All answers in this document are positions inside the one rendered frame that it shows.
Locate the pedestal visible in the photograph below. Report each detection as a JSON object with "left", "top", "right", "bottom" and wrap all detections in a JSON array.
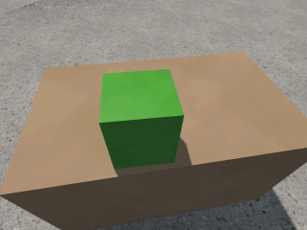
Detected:
[{"left": 0, "top": 52, "right": 307, "bottom": 230}]

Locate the carton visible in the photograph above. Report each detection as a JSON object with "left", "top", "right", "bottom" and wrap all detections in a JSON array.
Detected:
[{"left": 99, "top": 69, "right": 184, "bottom": 170}]

